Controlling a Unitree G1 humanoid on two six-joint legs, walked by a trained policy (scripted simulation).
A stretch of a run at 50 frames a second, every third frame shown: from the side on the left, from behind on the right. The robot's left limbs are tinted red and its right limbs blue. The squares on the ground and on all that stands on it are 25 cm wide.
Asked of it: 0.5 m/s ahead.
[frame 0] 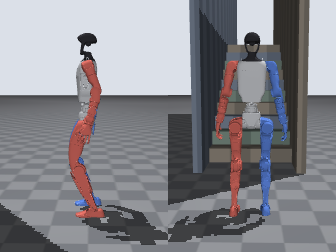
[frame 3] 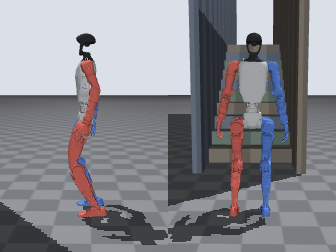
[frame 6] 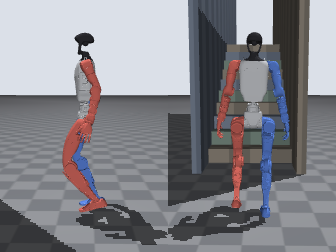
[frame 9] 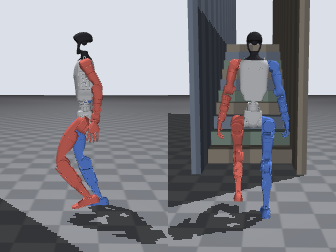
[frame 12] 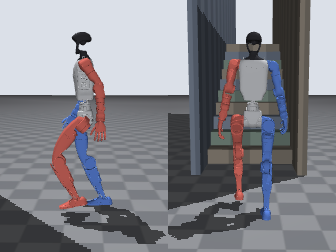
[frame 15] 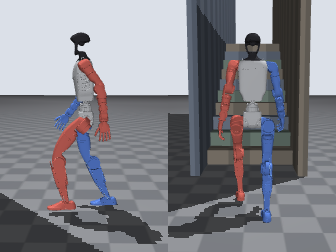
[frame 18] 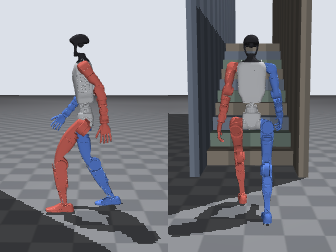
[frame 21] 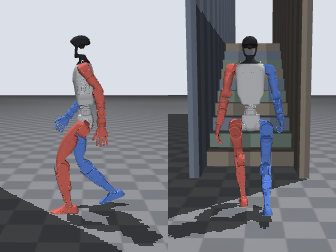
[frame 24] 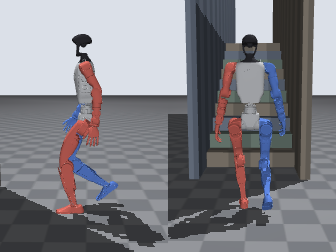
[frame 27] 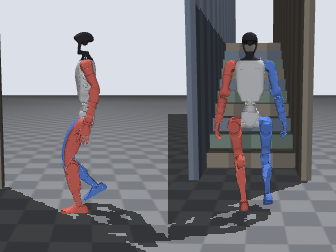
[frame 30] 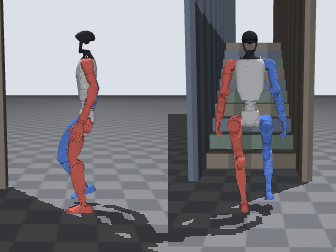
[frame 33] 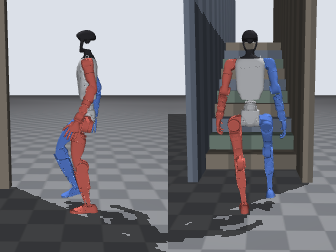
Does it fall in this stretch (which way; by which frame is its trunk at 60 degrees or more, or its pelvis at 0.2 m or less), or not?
no
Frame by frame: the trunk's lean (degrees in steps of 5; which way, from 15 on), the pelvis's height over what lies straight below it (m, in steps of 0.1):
0: 0, 0.8
3: 0, 0.8
6: 0, 0.8
9: 0, 0.8
12: 5, 0.8
15: 5, 0.8
18: 5, 0.8
21: 5, 0.7
24: 5, 0.8
27: 5, 0.8
30: 0, 0.8
33: 0, 0.8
